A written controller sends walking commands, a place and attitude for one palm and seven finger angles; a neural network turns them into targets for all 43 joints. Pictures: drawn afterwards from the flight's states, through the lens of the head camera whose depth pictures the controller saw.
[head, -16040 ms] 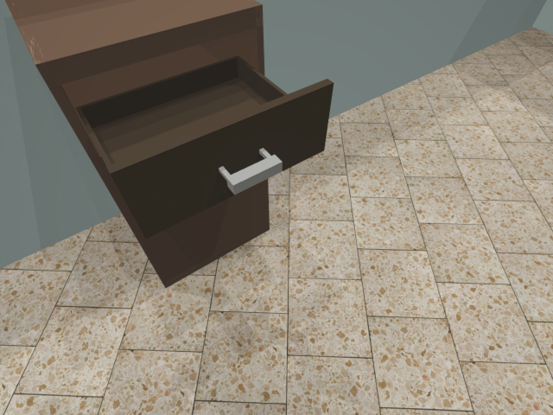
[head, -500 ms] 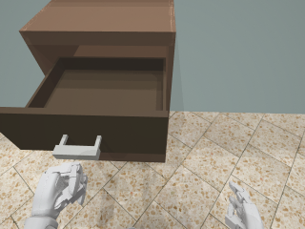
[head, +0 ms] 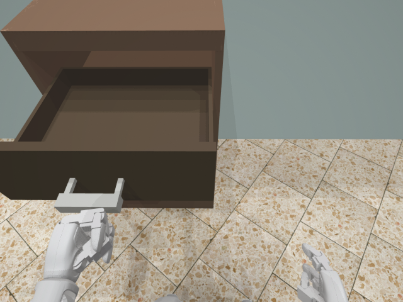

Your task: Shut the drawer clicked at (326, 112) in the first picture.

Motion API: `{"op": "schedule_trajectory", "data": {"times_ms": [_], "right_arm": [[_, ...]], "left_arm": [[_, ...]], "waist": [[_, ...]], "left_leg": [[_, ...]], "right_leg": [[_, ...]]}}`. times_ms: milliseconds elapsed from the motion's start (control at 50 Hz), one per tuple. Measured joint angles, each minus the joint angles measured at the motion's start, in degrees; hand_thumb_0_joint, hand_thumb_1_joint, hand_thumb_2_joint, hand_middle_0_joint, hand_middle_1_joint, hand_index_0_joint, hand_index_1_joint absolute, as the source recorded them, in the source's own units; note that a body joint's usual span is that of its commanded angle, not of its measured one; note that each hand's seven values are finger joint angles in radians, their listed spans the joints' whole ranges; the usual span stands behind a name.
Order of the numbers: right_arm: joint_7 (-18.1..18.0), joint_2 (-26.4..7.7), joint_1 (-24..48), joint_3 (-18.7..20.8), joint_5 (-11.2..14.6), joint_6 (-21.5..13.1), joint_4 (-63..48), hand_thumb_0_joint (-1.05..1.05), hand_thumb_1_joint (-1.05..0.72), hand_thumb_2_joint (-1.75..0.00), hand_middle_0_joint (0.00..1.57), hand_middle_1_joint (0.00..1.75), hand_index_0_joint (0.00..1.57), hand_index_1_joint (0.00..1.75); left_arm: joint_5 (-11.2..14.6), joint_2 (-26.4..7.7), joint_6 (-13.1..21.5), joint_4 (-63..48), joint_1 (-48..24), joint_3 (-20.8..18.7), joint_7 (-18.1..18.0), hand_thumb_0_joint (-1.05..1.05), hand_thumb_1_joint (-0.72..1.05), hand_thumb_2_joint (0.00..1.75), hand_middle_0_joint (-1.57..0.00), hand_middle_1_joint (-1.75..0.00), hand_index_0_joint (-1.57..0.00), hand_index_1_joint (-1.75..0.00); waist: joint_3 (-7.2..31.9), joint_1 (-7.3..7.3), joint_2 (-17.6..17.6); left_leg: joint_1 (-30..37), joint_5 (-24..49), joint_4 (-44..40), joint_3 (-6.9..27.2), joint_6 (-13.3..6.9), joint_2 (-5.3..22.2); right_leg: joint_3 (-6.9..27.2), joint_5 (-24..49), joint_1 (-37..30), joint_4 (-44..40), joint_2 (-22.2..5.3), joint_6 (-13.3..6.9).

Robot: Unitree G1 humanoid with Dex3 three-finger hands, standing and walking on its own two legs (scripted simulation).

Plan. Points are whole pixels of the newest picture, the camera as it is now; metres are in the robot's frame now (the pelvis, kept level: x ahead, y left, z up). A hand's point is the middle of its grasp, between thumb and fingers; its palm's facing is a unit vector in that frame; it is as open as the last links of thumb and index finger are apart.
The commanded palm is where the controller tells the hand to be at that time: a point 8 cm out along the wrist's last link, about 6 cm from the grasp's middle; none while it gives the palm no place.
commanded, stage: bring the fist close to the handle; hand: left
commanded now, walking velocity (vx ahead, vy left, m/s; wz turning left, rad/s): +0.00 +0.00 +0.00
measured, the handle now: (93, 192) +0.30 +0.22 +0.07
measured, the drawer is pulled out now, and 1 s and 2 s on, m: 0.30 0.24 0.11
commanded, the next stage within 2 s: push the drawer shut in 0.10 s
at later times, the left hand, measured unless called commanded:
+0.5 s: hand (108, 234) +0.23 +0.17 +0.06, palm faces +0.02 -1.00 -0.07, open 3.1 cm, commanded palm +0.22 +0.23 +0.07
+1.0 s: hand (114, 202) +0.28 +0.18 +0.06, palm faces +0.02 -1.00 -0.06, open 2.9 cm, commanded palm +0.27 +0.23 +0.07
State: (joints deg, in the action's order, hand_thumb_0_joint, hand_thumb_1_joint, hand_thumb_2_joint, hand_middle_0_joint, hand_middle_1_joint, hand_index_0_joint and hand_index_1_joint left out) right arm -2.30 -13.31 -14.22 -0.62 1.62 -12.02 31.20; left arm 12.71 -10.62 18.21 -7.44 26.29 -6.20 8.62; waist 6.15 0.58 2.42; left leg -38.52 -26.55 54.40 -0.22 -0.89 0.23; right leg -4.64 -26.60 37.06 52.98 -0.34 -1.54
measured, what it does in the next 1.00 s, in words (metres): stands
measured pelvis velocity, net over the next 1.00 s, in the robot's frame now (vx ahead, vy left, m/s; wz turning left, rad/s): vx -0.02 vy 0.00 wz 0.01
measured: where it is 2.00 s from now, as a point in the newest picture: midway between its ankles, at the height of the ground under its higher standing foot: outside the picture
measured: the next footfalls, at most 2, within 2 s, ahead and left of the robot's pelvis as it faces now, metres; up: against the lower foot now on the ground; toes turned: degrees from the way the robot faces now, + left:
none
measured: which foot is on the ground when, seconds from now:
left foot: down 0.00-1.00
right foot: down 0.00-1.00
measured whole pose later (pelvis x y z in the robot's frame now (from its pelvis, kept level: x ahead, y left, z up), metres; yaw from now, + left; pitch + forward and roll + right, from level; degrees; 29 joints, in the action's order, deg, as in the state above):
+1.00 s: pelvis -0.02 +0.00 +0.00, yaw +1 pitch +10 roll -1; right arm -3.7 -14.8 -12.7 -2.1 2.2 -11.2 35.0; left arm 12.8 -13.5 18.1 15.2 -0.2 -8.7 10.2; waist 4.2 0.7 2.4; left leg -39.1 -23.8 52.9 0.6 -0.7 -0.1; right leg -5.4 -24.3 37.4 51.6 -0.6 -1.8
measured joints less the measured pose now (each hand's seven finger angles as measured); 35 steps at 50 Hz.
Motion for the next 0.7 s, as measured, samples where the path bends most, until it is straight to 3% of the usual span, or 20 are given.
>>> {"op": "schedule_trajectory", "data": {"times_ms": [260,700], "right_arm": [[-0.35,-0.4,1.04,0.05,0.16,0.43,-0.76,0.01,-0.9,-0.9,0.21,0.3,0.2,0.3],[-1.45,-1.71,1.26,-0.95,0.47,0.26,2.64,0.01,-0.9,-0.9,0.21,0.3,0.2,0.3]], "left_arm": [[0.66,-0.36,1.7,-0.81,1.4,-0.07,1.19,0.01,0.9,0.9,-1.4,-1.6,-1.4,-1.6],[1.03,-2.18,0.69,11.35,-14.12,-1.78,2.59,-0.05,0.79,0.93,-1.4,-1.6,-1.4,-1.6]], "waist": [[0.28,-0.57,0.36],[-1.3,-0.58,0.48]], "left_leg": [[-1.42,-0.65,1.7,0.94,0.28,-0.03],[-1.71,1.13,0.58,1.66,0.49,-0.29]], "right_leg": [[-0.92,-0.84,0.94,1.38,-0.03,-0.3],[-1.63,0.62,0.95,0.29,-0.23,-0.53]]}}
